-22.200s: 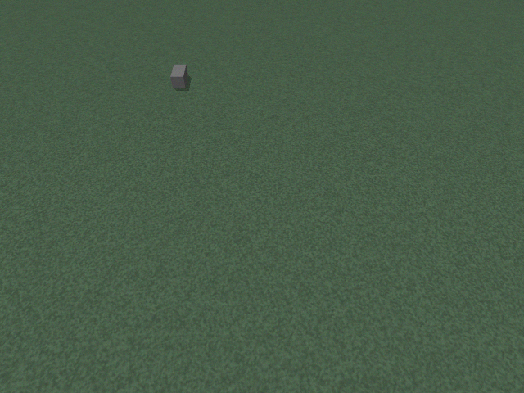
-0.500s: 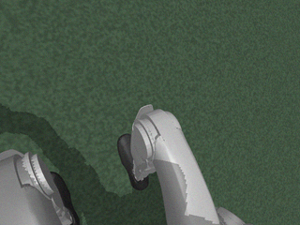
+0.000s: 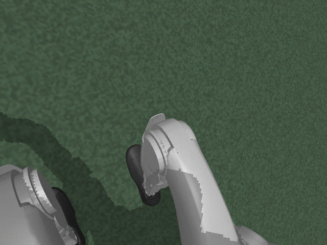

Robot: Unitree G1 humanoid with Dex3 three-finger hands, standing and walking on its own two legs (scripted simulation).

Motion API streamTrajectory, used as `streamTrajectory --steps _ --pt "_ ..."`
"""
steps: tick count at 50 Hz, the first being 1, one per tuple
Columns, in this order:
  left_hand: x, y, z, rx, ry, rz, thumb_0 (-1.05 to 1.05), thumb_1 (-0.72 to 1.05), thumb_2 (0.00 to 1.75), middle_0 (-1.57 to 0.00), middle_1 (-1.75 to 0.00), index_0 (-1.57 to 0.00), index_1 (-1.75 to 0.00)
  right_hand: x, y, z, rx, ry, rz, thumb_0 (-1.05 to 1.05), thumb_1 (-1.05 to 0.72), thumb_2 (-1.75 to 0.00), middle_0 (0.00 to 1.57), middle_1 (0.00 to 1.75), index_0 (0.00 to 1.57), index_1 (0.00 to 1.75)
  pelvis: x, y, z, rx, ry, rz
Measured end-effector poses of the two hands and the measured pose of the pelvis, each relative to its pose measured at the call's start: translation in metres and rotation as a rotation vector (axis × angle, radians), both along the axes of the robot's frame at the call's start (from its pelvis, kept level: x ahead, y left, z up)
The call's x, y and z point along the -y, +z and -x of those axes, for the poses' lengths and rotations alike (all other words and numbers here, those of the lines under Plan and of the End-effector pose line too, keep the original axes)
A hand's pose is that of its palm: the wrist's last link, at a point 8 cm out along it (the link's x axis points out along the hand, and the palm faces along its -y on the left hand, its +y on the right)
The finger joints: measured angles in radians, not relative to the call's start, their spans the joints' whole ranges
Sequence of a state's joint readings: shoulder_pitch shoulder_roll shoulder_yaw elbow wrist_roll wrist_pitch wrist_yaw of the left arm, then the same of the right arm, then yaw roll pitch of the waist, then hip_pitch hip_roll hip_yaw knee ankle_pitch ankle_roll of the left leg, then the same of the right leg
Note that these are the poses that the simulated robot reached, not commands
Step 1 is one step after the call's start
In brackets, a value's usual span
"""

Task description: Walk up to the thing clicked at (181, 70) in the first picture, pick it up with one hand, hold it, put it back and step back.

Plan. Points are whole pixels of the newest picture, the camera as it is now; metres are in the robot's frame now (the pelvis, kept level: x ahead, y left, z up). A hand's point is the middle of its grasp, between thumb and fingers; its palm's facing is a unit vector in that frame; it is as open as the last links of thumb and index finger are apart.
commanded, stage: approach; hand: left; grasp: from above
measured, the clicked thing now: out of the picture +0.47 +0.33 -0.30
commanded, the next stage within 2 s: none
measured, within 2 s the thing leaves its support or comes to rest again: neither
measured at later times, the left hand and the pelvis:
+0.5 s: hand out of the picture +0.46 +0.33 -0.21, palm faces +0.07 -0.48 -0.87, open 12.3 cm; pelvis +0.00 +0.00 +0.00, yaw +0 degrees
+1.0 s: hand out of the picture +0.46 +0.32 -0.22, palm faces +0.05 -0.49 -0.87, open 12.6 cm; pelvis +0.00 +0.00 +0.00, yaw +0 degrees
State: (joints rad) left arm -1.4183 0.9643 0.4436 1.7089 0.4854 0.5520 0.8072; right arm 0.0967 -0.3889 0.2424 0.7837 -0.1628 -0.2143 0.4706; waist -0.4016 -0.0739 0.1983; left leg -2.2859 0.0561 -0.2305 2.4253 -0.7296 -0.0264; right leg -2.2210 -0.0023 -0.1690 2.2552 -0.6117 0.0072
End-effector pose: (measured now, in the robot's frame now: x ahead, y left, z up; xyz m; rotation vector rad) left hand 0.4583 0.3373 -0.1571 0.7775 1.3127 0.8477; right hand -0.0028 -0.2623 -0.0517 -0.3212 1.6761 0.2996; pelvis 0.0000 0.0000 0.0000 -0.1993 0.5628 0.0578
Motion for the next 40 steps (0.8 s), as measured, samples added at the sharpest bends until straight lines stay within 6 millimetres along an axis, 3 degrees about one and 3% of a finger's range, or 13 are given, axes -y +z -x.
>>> streamTrajectory --steps 6,18,40 --pt "-0.004 0.008 -0.005 -0.007 -0.042 -0.040 0.00 -0.25 0.78 -0.30 -0.83 -0.29 -0.84 -0.002 -0.002 -0.003 0.021 -0.010 -0.001 0.00 -0.93 -0.90 0.19 0.29 0.20 0.30 -0.001 0.000 -0.001 -0.005 -0.003 0.004" --pt "-0.004 0.003 0.008 -0.024 -0.013 -0.011 0.00 -0.22 0.77 -0.31 -0.82 -0.31 -0.83 -0.007 -0.003 -0.005 0.033 -0.004 -0.021 0.00 -0.93 -0.90 0.19 0.29 0.20 0.30 -0.002 0.000 -0.001 0.003 -0.001 0.002" --pt "-0.006 0.011 -0.003 -0.016 -0.026 -0.028 0.00 -0.26 0.79 -0.28 -0.85 -0.28 -0.86 -0.004 0.002 0.001 0.025 -0.016 0.001 0.00 -0.93 -0.90 0.19 0.29 0.20 0.30 -0.002 0.000 -0.002 -0.004 -0.005 0.005"
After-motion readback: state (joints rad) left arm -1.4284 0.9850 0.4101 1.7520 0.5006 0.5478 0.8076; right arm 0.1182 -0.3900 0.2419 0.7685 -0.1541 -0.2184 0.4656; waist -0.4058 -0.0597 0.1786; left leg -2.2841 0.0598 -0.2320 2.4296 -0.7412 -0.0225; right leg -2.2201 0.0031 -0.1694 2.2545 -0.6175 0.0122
